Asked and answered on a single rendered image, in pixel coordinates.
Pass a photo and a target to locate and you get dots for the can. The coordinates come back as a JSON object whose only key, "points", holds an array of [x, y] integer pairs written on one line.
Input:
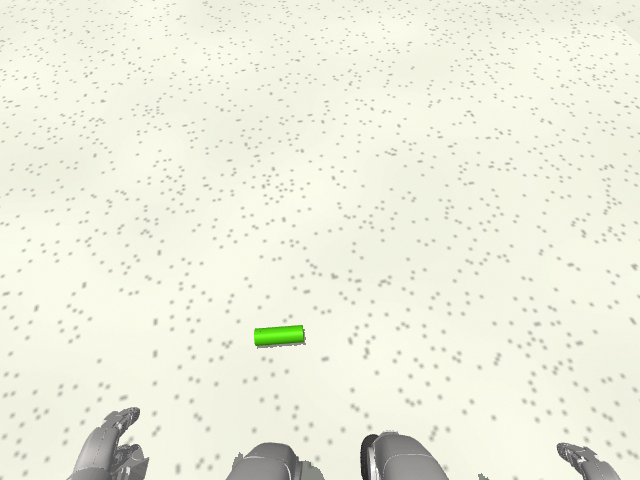
{"points": [[278, 335]]}

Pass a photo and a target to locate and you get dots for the left robot hand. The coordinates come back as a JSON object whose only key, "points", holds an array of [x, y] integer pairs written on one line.
{"points": [[100, 448]]}

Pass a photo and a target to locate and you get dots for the right robot foot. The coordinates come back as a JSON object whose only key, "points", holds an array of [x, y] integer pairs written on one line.
{"points": [[367, 442]]}

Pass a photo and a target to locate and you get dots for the right robot hand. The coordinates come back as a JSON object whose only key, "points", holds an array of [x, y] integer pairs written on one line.
{"points": [[586, 462]]}

